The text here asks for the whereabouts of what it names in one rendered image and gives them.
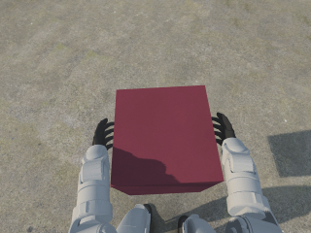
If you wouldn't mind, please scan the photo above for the robot right upper arm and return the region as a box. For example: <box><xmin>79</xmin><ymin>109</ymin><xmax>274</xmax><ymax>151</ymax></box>
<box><xmin>225</xmin><ymin>215</ymin><xmax>283</xmax><ymax>233</ymax></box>

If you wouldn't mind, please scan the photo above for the left robot forearm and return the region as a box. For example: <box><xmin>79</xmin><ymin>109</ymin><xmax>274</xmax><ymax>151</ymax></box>
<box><xmin>68</xmin><ymin>145</ymin><xmax>113</xmax><ymax>233</ymax></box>

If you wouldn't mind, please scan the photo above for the robot left foot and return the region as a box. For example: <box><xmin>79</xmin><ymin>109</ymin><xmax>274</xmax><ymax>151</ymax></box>
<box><xmin>144</xmin><ymin>204</ymin><xmax>153</xmax><ymax>227</ymax></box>

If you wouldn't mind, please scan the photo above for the robot right thigh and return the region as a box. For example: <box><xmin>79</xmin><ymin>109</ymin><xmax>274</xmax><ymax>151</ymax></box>
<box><xmin>182</xmin><ymin>217</ymin><xmax>216</xmax><ymax>233</ymax></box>

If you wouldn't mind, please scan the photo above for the carton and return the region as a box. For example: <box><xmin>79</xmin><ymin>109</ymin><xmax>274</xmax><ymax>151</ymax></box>
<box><xmin>110</xmin><ymin>84</ymin><xmax>224</xmax><ymax>196</ymax></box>

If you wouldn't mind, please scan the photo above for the right robot forearm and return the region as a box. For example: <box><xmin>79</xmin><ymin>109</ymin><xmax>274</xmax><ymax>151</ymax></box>
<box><xmin>221</xmin><ymin>137</ymin><xmax>283</xmax><ymax>232</ymax></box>

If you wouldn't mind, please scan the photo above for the left robot hand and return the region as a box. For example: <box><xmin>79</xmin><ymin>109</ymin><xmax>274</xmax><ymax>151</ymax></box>
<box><xmin>92</xmin><ymin>118</ymin><xmax>115</xmax><ymax>150</ymax></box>

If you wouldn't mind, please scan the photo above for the robot left upper arm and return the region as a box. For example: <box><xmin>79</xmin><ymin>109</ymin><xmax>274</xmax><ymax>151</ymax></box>
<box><xmin>76</xmin><ymin>222</ymin><xmax>118</xmax><ymax>233</ymax></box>

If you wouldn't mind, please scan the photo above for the right robot hand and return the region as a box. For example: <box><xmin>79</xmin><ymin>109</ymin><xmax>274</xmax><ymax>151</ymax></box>
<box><xmin>211</xmin><ymin>112</ymin><xmax>236</xmax><ymax>146</ymax></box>

